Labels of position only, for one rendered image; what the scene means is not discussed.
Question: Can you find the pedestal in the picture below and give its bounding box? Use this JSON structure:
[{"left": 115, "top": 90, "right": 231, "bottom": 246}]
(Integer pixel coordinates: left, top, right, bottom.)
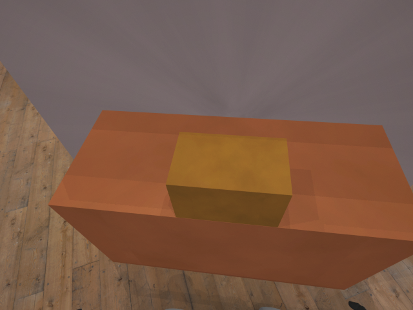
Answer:
[{"left": 48, "top": 110, "right": 413, "bottom": 290}]

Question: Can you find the carton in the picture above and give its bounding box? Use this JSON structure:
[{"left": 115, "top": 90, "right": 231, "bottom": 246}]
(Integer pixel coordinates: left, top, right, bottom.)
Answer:
[{"left": 166, "top": 132, "right": 292, "bottom": 227}]

